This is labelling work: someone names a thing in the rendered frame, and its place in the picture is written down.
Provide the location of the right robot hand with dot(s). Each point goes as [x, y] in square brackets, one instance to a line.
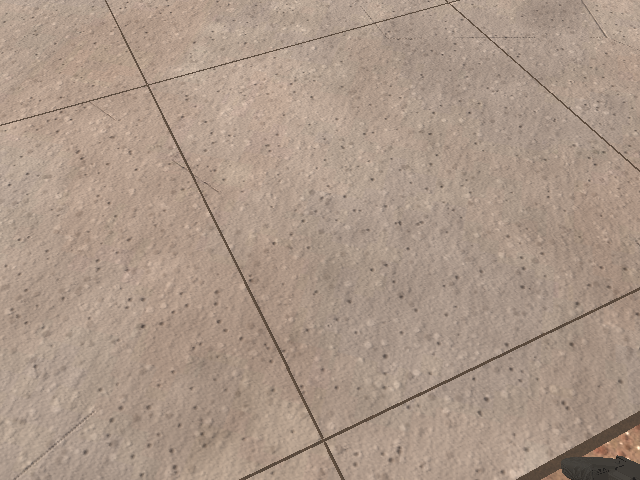
[599, 468]

